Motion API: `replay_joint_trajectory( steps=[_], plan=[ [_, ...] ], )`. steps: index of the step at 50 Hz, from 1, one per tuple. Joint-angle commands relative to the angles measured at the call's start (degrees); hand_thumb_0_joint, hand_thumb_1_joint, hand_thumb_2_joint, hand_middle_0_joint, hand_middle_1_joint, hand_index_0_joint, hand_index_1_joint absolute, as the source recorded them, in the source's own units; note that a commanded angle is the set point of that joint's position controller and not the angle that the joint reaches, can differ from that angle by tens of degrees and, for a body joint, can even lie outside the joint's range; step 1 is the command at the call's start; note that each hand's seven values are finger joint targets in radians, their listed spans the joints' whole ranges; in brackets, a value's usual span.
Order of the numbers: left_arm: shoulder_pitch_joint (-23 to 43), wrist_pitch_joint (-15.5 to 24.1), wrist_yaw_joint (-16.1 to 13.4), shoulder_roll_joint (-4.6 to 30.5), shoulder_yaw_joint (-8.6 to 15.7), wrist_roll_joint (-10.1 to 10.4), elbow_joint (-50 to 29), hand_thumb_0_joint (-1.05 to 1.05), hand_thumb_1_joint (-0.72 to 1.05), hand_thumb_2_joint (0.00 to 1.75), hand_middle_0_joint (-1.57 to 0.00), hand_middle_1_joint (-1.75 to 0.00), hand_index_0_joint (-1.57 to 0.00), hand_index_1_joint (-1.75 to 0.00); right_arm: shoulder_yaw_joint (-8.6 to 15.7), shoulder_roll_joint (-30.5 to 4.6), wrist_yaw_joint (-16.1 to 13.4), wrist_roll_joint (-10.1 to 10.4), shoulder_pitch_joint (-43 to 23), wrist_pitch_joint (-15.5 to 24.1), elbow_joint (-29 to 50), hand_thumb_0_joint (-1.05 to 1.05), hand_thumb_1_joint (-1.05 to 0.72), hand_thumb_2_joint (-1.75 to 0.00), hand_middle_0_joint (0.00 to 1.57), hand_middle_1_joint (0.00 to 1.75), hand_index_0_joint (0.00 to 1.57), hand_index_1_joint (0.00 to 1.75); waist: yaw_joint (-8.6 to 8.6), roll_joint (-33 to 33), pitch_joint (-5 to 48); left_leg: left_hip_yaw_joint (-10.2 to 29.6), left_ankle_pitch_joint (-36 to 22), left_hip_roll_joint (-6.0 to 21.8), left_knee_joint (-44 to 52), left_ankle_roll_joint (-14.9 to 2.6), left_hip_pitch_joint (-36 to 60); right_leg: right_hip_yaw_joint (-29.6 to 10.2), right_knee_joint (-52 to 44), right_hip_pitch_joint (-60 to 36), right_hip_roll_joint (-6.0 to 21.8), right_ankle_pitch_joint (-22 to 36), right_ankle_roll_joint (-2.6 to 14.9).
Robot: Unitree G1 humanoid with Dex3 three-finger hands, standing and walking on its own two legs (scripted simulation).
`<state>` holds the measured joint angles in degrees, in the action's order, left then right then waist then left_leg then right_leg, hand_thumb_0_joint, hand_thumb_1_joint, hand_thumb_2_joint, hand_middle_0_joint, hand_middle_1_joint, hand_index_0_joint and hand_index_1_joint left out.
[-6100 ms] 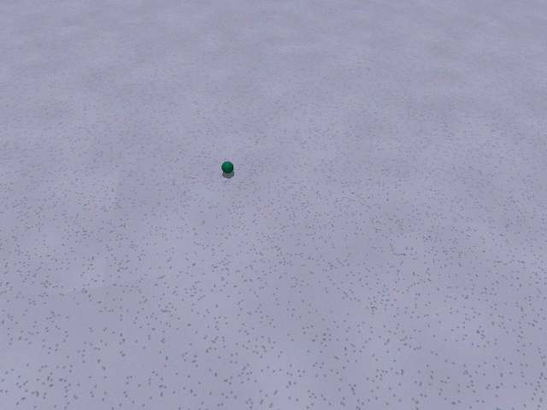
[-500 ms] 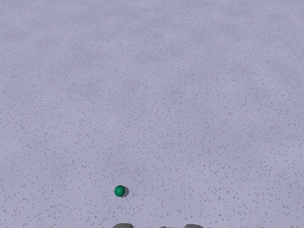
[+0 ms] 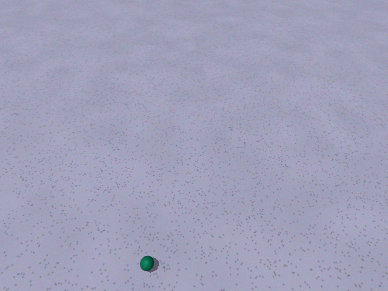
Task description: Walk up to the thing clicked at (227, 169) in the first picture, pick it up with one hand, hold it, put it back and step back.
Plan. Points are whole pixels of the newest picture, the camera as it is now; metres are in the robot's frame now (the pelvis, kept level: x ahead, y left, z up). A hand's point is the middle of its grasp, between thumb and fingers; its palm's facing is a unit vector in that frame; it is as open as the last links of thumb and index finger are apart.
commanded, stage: walk up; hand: left
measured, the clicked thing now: (147, 263) +0.38 +0.22 -0.73
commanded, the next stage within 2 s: stand in 1.00 s
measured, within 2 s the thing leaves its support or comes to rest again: neither
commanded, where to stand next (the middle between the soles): +0.03 -0.01 m, yaw +0 degrees
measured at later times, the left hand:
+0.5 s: hand out of the picture +0.11 +0.26 -0.13, palm faces +0.00 -0.93 -0.36, open 7.4 cm
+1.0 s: hand out of the picture +0.09 +0.26 -0.14, palm faces +0.00 -0.93 -0.36, open 7.4 cm
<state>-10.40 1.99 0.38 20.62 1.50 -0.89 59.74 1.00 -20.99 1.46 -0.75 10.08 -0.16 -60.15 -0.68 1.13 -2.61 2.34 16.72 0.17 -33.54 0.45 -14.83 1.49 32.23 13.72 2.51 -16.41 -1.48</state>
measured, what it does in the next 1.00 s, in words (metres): stands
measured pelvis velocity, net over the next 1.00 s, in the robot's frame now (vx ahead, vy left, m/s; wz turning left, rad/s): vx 0.01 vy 0.00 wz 0.00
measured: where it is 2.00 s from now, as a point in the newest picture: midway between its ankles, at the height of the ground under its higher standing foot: outside the picture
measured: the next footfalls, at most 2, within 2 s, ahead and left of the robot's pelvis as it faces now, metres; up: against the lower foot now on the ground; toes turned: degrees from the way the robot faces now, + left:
none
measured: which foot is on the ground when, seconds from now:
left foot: down 0.00-1.00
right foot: down 0.00-1.00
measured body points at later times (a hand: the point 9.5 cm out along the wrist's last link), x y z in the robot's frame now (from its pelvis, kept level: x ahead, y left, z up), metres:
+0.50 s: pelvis +0.01 +0.00 +0.01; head +0.01 +0.00 +0.46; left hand +0.11 +0.31 -0.11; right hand +0.11 -0.30 -0.12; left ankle +0.02 +0.13 -0.73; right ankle +0.01 -0.14 -0.73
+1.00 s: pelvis +0.01 +0.00 +0.02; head +0.02 -0.01 +0.47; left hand +0.09 +0.31 -0.11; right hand +0.09 -0.30 -0.12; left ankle +0.02 +0.13 -0.73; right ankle +0.01 -0.14 -0.73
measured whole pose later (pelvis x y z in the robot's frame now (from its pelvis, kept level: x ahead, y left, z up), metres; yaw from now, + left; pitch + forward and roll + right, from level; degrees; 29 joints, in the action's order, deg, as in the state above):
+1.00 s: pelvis +0.01 +0.00 +0.02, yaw +0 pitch -3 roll +0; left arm -5.4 1.1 0.2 19.7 1.2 -1.1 65.9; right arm 0.7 -19.9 1.1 -0.6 6.0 -0.4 -65.7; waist -0.3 1.2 -2.6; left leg 2.2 11.5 -0.2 -21.1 0.3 -7.0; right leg 1.7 20.3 6.0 3.0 -11.5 -2.2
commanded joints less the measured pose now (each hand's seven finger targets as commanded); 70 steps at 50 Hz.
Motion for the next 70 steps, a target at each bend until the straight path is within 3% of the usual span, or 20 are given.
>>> replay_joint_trajectory(
  steps=[1,4,11,23,32,40,49,50,53,55,58,62,67,70],
  plan=[
    [3.63,2.42,-1.42,13.61,2.29,0.89,-2.52,0.0,0.9,0.9,-0.2,-0.3,-0.2,-0.3,2.27,-11.89,-0.87,0.27,-3.36,2.26,2.85,0.0,-0.9,-0.9,0.2,0.3,0.2,0.3,0.46,1.78,5.19,5.26,-13.88,4.37,7.95,-2.66,0.95,-6.5,-5.9,-5.19,5.27,12.94,4.63],
    [4.51,2.16,-1.66,13.28,1.87,1.0,-1.71,0.0,0.9,0.9,-0.2,-0.3,-0.2,-0.3,2.34,-12.23,-1.06,0.75,-4.28,2.16,2.17,0.0,-0.9,-0.9,0.2,0.3,0.2,0.3,0.22,0.76,7.2,5.23,-21.07,5.57,7.55,-3.4,3.5,-4.15,-6.52,-7.2,4.54,16.09,3.87],
    [7.58,1.4,-1.66,13.12,1.4,0.76,-0.04,0.0,0.9,0.9,-0.2,-0.3,-0.2,-0.3,2.41,-11.69,-1.17,0.8,-6.23,1.34,0.47,0.0,-0.9,-0.9,0.2,0.3,0.2,0.3,0.57,-1.69,5.19,4.76,-16.24,5.36,10.53,-3.03,3.31,-3.89,-8.87,-7.49,4.9,13.05,3.55],
    [10.01,1.04,-1.31,12.59,1.32,0.19,1.51,0.0,0.9,0.9,-0.2,-0.3,-0.2,-0.3,2.28,-11.77,-0.85,0.34,-8.45,1.14,-0.99,0.0,-0.9,-0.9,0.2,0.3,0.2,0.3,0.65,-0.32,3.87,4.63,-11.54,5.43,15.05,-2.32,4.7,-3.54,-13.11,-8.05,4.62,8.89,2.52],
    [9.24,0.97,-1.29,12.55,1.47,0.06,2.2,0.0,0.9,0.9,-0.2,-0.3,-0.2,-0.3,2.26,-11.54,-1.08,0.39,-8.67,1.2,-1.32,0.0,-0.9,-0.9,0.2,0.3,0.2,0.3,0.57,-0.89,5.15,3.81,-14.4,5.3,15.32,-2.12,6.43,-3.37,-13.64,-9.9,5.04,12.42,2.27],
    [8.71,0.69,-1.27,11.92,1.59,0.15,2.8,0.0,0.9,0.9,-0.2,-0.3,-0.2,-0.3,2.08,-11.14,-1.09,0.35,-8.23,1.08,-1.76,0.0,-0.9,-0.9,0.2,0.3,0.2,0.3,0.31,-0.59,2.61,4.82,-11.38,5.32,16.86,-2.11,5.17,-3.15,-14.65,-8.88,4.26,8.29,2.14],
    [8.52,0.64,-1.26,12.05,1.85,-0.14,2.45,0.0,0.9,0.9,-0.2,-0.3,-0.2,-0.3,2.13,-11.3,-1.16,0.17,-6.97,1.08,-1.82,0.0,-0.9,-0.9,0.2,0.3,0.2,0.3,0.6,-1.2,3.89,4.24,-12.02,5.14,16.45,-2.0,6.0,-3.35,-14.89,-9.5,4.69,9.72,2.15],
    [8.08,0.22,-1.27,11.23,1.3,0.53,2.72,0.0,0.9,0.9,-0.2,-0.3,-0.2,-0.3,1.79,-10.8,-1.46,0.1,-9.01,1.53,-1.04,0.0,-0.9,-0.9,0.2,0.3,0.2,0.3,0.53,-3.3,0.9,5.7,-19.14,6.84,17.69,-1.45,6.65,-3.38,-13.9,-7.19,4.97,14.18,2.02],
    [7.19,0.07,-1.12,10.81,1.19,0.85,2.4,0.0,0.9,0.9,-0.2,-0.3,-0.2,-0.3,1.91,-11.55,-1.65,0.34,-7.93,1.97,-1.43,0.0,-0.9,-0.9,0.2,0.3,0.2,0.3,0.64,-2.04,3.98,4.85,-23.6,7.14,16.51,-1.18,8.97,-3.23,-13.83,-9.5,5.09,17.78,1.8],
    [7.16,0.08,-1.07,11.23,1.32,0.8,2.16,0.0,0.9,0.9,-0.2,-0.3,-0.2,-0.3,1.85,-11.4,-1.69,0.36,-8.07,1.96,-1.4,0.0,-0.9,-0.9,0.2,0.3,0.2,0.3,0.54,-1.0,5.72,4.19,-23.36,6.98,16.25,-1.08,9.65,-3.59,-13.91,-10.83,5.38,18.92,1.69],
    [7.54,-0.15,-0.92,11.39,1.25,0.6,2.26,0.0,0.9,0.9,-0.2,-0.3,-0.2,-0.3,1.55,-11.1,-1.74,0.33,-8.28,1.7,-1.47,0.0,-0.9,-0.9,0.2,0.3,0.2,0.3,0.96,-0.24,4.39,3.95,-16.37,6.34,17.75,-0.64,8.0,-3.99,-15.29,-9.81,5.09,13.13,1.59],
    [7.38,-0.2,-0.85,11.51,1.12,0.48,2.34,0.0,0.9,0.9,-0.2,-0.3,-0.2,-0.3,1.51,-10.87,-1.61,0.38,-9.0,1.59,-1.65,0.0,-0.9,-0.9,0.2,0.3,0.2,0.3,0.71,-0.28,4.44,3.98,-15.3,6.57,17.89,-0.6,8.64,-4.12,-15.84,-9.14,5.1,11.87,1.86],
    [7.46,-0.06,-0.74,11.94,1.23,0.58,2.08,0.0,0.9,0.9,-0.2,-0.3,-0.2,-0.3,1.45,-10.99,-1.68,0.28,-8.71,1.76,-1.78,0.0,-0.9,-0.9,0.2,0.3,0.2,0.3,0.8,-0.61,5.26,3.71,-16.82,6.75,17.65,-0.59,9.65,-4.66,-15.54,-9.35,5.5,14.78,2.15],
    [7.3,-0.25,-0.67,11.45,0.99,0.55,2.34,0.0,0.9,0.9,-0.2,-0.3,-0.2,-0.3,1.23,-10.71,-1.54,0.38,-8.75,1.65,-2.08,0.0,-0.9,-0.9,0.2,0.3,0.2,0.3,0.71,-1.21,2.49,4.03,-12.42,6.54,18.47,-0.36,7.79,-4.4,-16.62,-7.74,4.96,9.47,1.91]
  ],
)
